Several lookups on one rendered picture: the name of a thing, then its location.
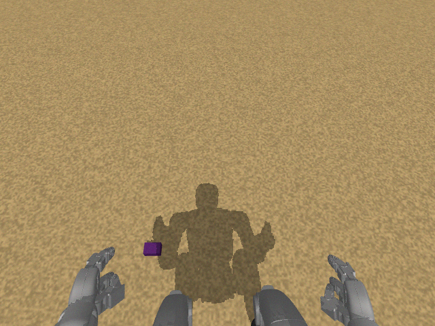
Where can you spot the small box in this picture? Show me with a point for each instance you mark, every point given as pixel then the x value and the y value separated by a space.
pixel 152 249

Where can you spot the left robot arm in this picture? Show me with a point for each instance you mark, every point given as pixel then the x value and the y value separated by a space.
pixel 79 314

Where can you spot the right robot hand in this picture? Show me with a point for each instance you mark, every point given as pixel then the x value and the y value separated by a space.
pixel 353 302

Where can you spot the left robot hand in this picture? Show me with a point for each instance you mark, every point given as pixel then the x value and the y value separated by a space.
pixel 104 292

